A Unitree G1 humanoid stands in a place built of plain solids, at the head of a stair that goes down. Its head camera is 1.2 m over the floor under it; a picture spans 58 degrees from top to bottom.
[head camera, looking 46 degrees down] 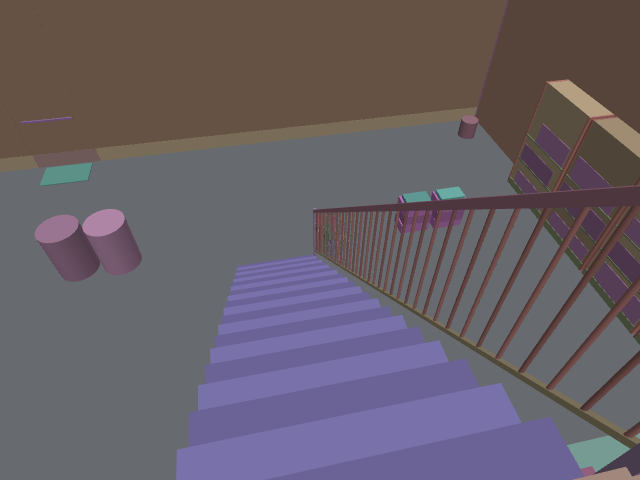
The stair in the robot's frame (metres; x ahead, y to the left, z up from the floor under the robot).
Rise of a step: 0.19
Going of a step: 0.21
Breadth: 1.22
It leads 12 degrees to the left of straight ahead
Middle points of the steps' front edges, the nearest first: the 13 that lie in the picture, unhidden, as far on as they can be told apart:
0.44 -0.14 -0.19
0.64 -0.10 -0.38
0.85 -0.06 -0.57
1.05 -0.02 -0.76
1.26 0.03 -0.94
1.47 0.07 -1.13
1.67 0.11 -1.32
1.88 0.15 -1.51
2.08 0.19 -1.70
2.29 0.24 -1.89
2.49 0.28 -2.08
2.70 0.32 -2.27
2.91 0.36 -2.46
